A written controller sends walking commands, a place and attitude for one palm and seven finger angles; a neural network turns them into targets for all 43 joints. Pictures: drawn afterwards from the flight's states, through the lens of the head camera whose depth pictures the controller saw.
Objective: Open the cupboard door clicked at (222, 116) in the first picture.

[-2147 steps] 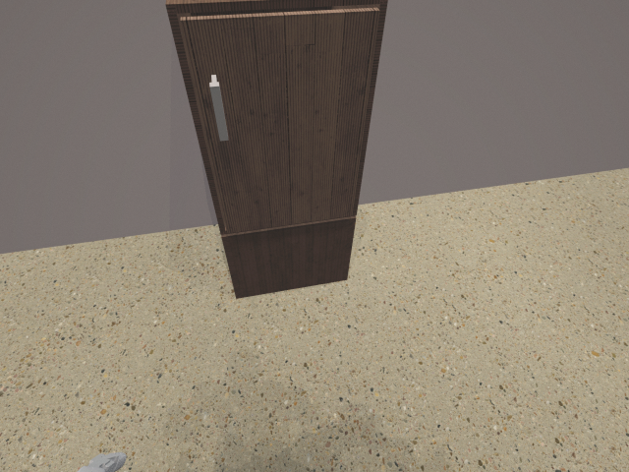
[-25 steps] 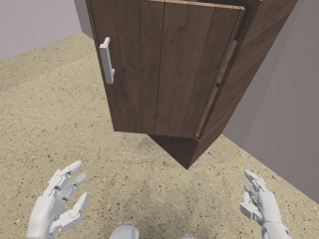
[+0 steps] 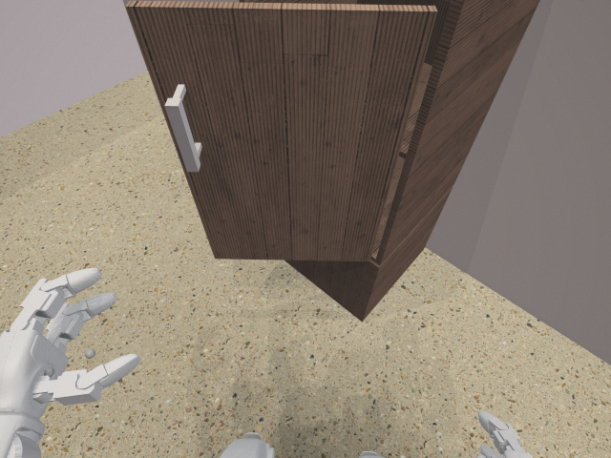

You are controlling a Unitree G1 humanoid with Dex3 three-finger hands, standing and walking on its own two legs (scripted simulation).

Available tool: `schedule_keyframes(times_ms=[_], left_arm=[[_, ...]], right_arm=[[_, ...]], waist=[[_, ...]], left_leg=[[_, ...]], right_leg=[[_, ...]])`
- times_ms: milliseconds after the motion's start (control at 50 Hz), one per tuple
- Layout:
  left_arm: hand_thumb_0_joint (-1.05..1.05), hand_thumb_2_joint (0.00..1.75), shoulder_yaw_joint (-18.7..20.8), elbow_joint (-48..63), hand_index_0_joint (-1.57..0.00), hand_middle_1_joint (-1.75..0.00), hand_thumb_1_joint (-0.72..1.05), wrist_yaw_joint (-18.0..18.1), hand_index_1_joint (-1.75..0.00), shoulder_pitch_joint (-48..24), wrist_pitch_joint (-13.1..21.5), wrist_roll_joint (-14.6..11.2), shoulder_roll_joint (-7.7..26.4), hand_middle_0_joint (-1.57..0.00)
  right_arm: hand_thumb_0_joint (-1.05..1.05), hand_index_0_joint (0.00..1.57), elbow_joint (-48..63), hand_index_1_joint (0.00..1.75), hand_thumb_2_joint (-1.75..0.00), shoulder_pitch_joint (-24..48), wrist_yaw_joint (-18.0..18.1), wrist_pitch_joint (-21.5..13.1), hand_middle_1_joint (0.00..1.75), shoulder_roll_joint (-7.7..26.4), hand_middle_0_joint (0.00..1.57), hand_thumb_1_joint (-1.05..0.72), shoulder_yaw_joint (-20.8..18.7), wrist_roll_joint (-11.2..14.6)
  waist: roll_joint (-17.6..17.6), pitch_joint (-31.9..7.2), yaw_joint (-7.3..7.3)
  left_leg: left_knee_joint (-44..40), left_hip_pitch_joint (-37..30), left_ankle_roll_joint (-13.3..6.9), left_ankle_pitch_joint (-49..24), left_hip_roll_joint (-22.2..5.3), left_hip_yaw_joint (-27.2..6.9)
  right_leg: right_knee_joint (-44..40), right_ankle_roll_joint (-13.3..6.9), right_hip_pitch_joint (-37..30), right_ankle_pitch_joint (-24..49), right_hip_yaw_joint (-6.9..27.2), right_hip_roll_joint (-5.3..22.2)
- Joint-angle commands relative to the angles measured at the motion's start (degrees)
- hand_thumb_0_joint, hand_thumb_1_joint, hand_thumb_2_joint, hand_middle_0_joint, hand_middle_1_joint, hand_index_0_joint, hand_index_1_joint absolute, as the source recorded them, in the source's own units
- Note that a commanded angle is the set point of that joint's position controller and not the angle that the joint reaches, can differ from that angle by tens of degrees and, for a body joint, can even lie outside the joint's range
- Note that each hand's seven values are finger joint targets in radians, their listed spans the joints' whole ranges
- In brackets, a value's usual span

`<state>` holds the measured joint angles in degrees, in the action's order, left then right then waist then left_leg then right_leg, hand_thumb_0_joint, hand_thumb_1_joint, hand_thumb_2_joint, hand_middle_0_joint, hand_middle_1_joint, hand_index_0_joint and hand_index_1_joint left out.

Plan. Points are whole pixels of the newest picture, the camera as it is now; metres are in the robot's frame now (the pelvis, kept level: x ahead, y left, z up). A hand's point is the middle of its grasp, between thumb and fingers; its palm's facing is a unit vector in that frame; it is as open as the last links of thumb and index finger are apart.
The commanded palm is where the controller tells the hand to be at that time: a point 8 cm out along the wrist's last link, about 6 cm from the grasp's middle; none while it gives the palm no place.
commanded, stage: raise the hand with hooked fingers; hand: left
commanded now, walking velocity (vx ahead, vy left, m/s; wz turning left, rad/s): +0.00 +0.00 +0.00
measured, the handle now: (187, 129) +0.57 +0.22 +0.10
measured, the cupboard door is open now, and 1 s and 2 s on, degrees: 41 41 41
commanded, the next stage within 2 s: move the hooked fingers beside the handle in 1.20 s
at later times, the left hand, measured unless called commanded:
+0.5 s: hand (54, 312) +0.26 +0.30 +0.08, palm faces +0.06 -1.00 -0.04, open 13.8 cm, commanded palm +0.24 +0.35 +0.10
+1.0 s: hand (57, 275) +0.29 +0.30 +0.11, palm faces +0.06 -1.00 -0.02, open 14.0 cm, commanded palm +0.27 +0.34 +0.12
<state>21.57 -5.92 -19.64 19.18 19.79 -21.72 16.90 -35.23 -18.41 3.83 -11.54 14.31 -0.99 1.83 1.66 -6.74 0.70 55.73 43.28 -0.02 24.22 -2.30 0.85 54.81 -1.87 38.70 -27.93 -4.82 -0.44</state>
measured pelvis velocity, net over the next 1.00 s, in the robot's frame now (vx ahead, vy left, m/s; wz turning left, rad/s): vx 0.01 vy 0.02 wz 0.00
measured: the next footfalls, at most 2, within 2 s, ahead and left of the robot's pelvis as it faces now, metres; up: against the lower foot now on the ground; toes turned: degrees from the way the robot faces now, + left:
none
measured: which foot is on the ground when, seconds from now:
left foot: down 0.00-1.00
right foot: down 0.00-1.00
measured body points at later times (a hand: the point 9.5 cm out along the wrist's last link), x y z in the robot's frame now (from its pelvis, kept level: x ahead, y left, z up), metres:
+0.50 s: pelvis +0.00 +0.04 +0.02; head +0.04 +0.05 +0.47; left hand +0.25 +0.35 +0.09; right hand +0.19 -0.19 -0.05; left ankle +0.03 +0.12 -0.68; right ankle -0.01 -0.10 -0.68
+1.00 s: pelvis +0.01 +0.02 +0.03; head +0.04 +0.03 +0.48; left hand +0.29 +0.35 +0.11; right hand +0.15 -0.23 -0.05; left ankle +0.03 +0.12 -0.68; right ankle -0.01 -0.10 -0.68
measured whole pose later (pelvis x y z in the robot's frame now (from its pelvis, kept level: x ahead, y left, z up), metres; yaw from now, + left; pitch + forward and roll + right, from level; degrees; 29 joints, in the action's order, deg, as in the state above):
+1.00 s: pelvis +0.01 +0.02 +0.03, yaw +0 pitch +7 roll -2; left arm 24.6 -21.6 -26.4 -2.0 11.7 -19.9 23.4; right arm -33.4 -17.0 4.4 -10.4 16.3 1.9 2.4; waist 0.8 -3.8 0.2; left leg 45.3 32.2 -1.8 20.4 -1.0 1.6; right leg 42.6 -0.2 26.9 -22.8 -4.1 0.3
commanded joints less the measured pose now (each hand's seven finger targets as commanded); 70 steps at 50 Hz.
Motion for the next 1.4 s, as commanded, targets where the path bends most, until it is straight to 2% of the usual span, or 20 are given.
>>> schedule_keyframes(times_ms=[0,40,80,140,200,260,340,360,460,540,560,660,700,740,900,920,1100,1240,1280,1380], left_arm=[[0.0,0.44,0.0,5.6,-0.28,-0.99,-0.17,-3.5,-0.99,-8.2,6.2,0.4,9.1,-0.28],[0.0,0.42,1.2,5.9,-0.28,-1.02,-0.22,-5.4,-1.02,-11.2,5.7,-0.3,12.2,-0.28],[0.0,0.4,3.4,9.4,-0.28,-1.05,-0.27,-5.9,-1.05,-14.1,5.6,-0.6,15.1,-0.28],[0.0,0.37,7.2,13.4,-0.29,-1.1,-0.34,-3.8,-1.1,-14.8,5.6,-0.9,18.6,-0.29],[0.0,0.34,5.4,11.8,-0.29,-1.14,-0.41,-1.3,-1.14,-12.8,4.4,-1.1,14.5,-0.29],[0.0,0.31,3.9,4.5,-0.3,-1.18,-0.48,-1.5,-1.18,-14.4,0.0,-0.2,13.5,-0.3],[0.0,0.3,1.9,-0.3,-0.3,-1.2,-0.5,-4.3,-1.2,-19.1,-6.0,0.9,14.0,-0.3],[0.0,0.3,1.8,1.1,-0.3,-1.2,-0.5,-4.7,-1.2,-21.9,-6.4,1.1,14.5,-0.3],[0.0,0.3,5.8,6.7,-0.3,-1.2,-0.5,-4.2,-1.2,-30.0,-3.3,1.0,19.5,-0.3],[0.0,0.3,8.0,3.1,-0.3,-1.2,-0.5,-4.0,-1.2,-31.9,-2.1,0.9,21.5,-0.3],[0.0,0.3,7.3,1.1,-0.3,-1.2,-0.5,-4.7,-1.2,-32.3,-2.7,0.9,20.5,-0.3],[0.0,0.3,6.8,-5.0,-0.3,-1.2,-0.5,-8.2,-1.2,-34.4,-7.3,0.8,21.8,-0.3],[0.0,0.3,6.7,-6.5,-0.3,-1.2,-0.5,-9.0,-1.2,-34.2,-8.4,0.4,21.6,-0.3],[0.0,0.3,7.1,-6.7,-0.3,-1.2,-0.5,-9.2,-1.2,-32.2,-8.1,-0.1,21.2,-0.3],[0.0,0.3,9.4,-3.3,-0.3,-1.2,-0.5,-6.8,-1.2,-33.5,-4.0,0.1,22.9,-0.3],[0.0,0.3,9.0,-2.9,-0.3,-1.2,-0.5,-6.5,-1.2,-33.7,-3.7,0.4,22.7,-0.3],[0.0,0.3,8.5,-3.6,-0.3,-1.2,-0.5,-7.3,-1.2,-34.4,-3.1,0.1,22.5,-0.3],[0.0,0.3,7.9,-8.8,-0.3,-1.2,-0.5,-8.2,-1.2,-34.0,-4.4,-0.5,21.6,-0.3],[0.0,0.3,8.3,-8.1,-0.3,-1.2,-0.5,-8.3,-1.2,-34.6,-4.1,-0.3,22.0,-0.3],[0.0,0.3,8.1,-10.7,-0.3,-1.2,-0.5,-7.9,-1.2,-44.9,-2.5,0.7,24.0,-0.3]], right_arm=[[0.0,0.2,8.9,0.3,-0.9,5.0,0.8,-5.1,0.3,8.5,0.2,-0.9,-2.5,0.7],[0.0,0.2,9.1,0.3,-0.9,4.7,1.4,-5.6,0.3,9.4,0.2,-0.9,-2.4,0.9],[0.0,0.2,9.3,0.3,-0.9,4.7,1.8,-6.0,0.3,9.4,0.2,-0.9,-2.3,1.1],[0.0,0.2,9.5,0.3,-0.9,4.8,1.9,-6.5,0.3,9.1,0.2,-0.9,-1.7,0.8],[0.0,0.2,9.9,0.3,-0.9,5.6,1.3,-6.2,0.3,8.4,0.2,-0.9,-1.2,0.8],[0.0,0.2,10.2,0.3,-0.9,5.5,1.1,-4.9,0.3,9.1,0.2,-0.9,-0.8,1.1],[0.0,0.2,11.4,0.3,-0.9,5.2,1.5,-3.7,0.3,9.9,0.2,-0.9,-0.4,1.6],[0.0,0.2,11.8,0.3,-0.9,5.2,1.7,-3.6,0.3,9.9,0.2,-0.9,-0.3,1.7],[0.0,0.2,11.6,0.3,-0.9,5.1,2.0,-3.8,0.3,9.4,0.2,-0.9,0.2,0.9],[0.0,0.2,10.0,0.3,-0.9,4.9,2.1,-3.7,0.3,9.6,0.2,-0.9,0.4,0.6],[0.0,0.2,9.8,0.3,-0.9,4.9,2.2,-3.4,0.3,9.5,0.2,-0.9,0.5,0.9],[0.0,0.2,9.8,0.3,-0.9,5.0,2.6,-2.7,0.3,10.0,0.2,-0.9,0.5,1.5],[0.0,0.2,10.2,0.3,-0.9,4.8,2.6,-2.5,0.3,10.1,0.2,-0.9,0.3,1.5],[0.0,0.2,10.5,0.3,-0.9,4.4,2.3,-2.7,0.3,10.2,0.2,-0.9,0.1,1.3],[0.0,0.2,10.4,0.3,-0.9,4.0,1.3,-2.2,0.3,10.0,0.2,-0.9,-0.4,0.9],[0.0,0.2,10.2,0.3,-0.9,3.9,1.4,-2.1,0.3,9.9,0.2,-0.9,-0.5,1.0],[0.0,0.2,9.6,0.3,-0.9,4.6,2.2,-2.1,0.3,9.6,0.2,-0.9,-0.2,1.2],[0.0,0.2,9.3,0.3,-0.9,4.6,2.4,-1.8,0.3,9.9,0.2,-0.9,-0.2,1.5],[0.0,0.2,9.6,0.3,-0.9,5.0,2.3,-1.9,0.3,9.7,0.2,-0.9,-0.2,1.4],[0.0,0.2,8.1,0.3,-0.9,4.4,2.8,-1.4,0.3,9.8,0.2,-0.9,0.1,1.4]], waist=[[-2.2,-7.0,1.28],[-1.4,-8.0,1.04],[2.3,-12.9,-0.1],[6.7,-16.1,-2.13],[7.0,-11.9,-1.75],[4.0,-5.8,-0.89],[2.6,-3.9,-0.55],[2.9,-5.5,-0.2],[4.5,-11.5,-0.58],[5.7,-10.5,-1.01],[4.7,-10.1,-0.42],[6.3,-9.5,-0.87],[4.1,-9.3,-0.85],[1.5,-9.6,-1.35],[5.3,-10.8,-1.53],[4.9,-10.5,-1.0],[5.4,-10.9,-0.71],[-0.5,-8.0,-0.44],[1.9,-9.3,-0.84],[1.5,-7.8,1.21]], left_leg=[[-5.2,-6.3,-1.9,-8.9,2.1,-2.1],[-6.0,-7.9,-2.2,-8.3,2.0,-2.3],[-7.8,-12.2,-2.3,-10.0,1.9,-2.4],[-9.8,-17.1,-1.8,-14.6,1.6,-3.3],[-12.0,-18.8,-1.1,-14.8,1.2,-3.9],[-13.9,-16.3,-0.9,-11.6,1.0,-4.4],[-15.6,-16.5,-0.9,-8.7,1.1,-4.6],[-15.9,-17.7,-1.0,-9.4,1.2,-4.6],[-16.0,-24.1,-0.5,-14.6,1.0,-5.5],[-16.7,-25.1,0.0,-15.7,0.8,-6.2],[-17.1,-25.1,-0.1,-15.4,0.8,-6.0],[-17.9,-24.8,-0.5,-16.6,1.3,-5.1],[-18.0,-24.4,-0.7,-16.6,1.5,-4.9],[-17.7,-24.5,-0.8,-18.5,1.5,-5.0],[-17.1,-24.5,-1.0,-18.9,2.0,-3.3],[-17.1,-24.7,-1.1,-18.6,1.8,-3.3],[-16.7,-24.0,-1.7,-16.8,2.2,-2.2],[-16.1,-21.0,-2.0,-15.2,2.3,-1.7],[-16.0,-21.6,-2.0,-16.2,2.6,-1.5],[-15.2,-20.2,-2.1,-13.5,2.5,-1.4]], right_leg=[[-11.1,2.5,-1.9,8.9,5.8,0.4],[-12.0,1.9,-2.5,6.5,6.0,0.1],[-11.6,1.3,-5.0,8.3,4.9,0.0],[-9.9,0.3,-7.2,13.2,2.4,-0.9],[-10.4,0.4,-5.7,13.4,0.5,-1.1],[-11.7,0.5,-4.7,11.8,-0.4,-1.3],[-13.9,0.4,-5.3,10.6,0.0,-1.4],[-14.0,0.5,-5.6,11.1,-0.1,-1.4],[-14.0,0.1,-7.5,13.4,0.1,-1.9],[-14.5,-0.2,-8.0,13.7,0.1,-1.8],[-14.9,0.0,-7.9,13.7,0.0,-1.8],[-16.7,-0.1,-10.2,15.7,0.3,-1.3],[-17.3,0.1,-10.4,16.2,0.2,-1.4],[-17.3,-0.1,-11.6,17.8,0.1,-1.7],[-16.9,0.1,-11.9,19.2,1.1,-1.4],[-17.0,0.2,-11.3,18.7,1.0,-1.5],[-18.0,0.5,-12.9,19.4,2.3,-1.0],[-18.8,1.0,-13.0,19.4,3.2,-0.7],[-18.5,1.1,-13.5,20.9,3.5,-0.5],[-18.9,1.4,-11.6,17.9,4.7,-0.3]])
